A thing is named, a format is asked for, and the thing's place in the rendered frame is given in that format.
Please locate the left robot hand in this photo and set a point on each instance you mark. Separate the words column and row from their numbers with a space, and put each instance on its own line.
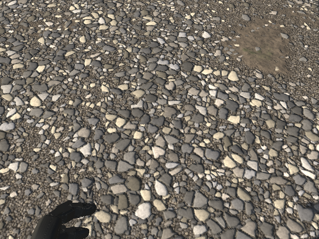
column 50, row 225

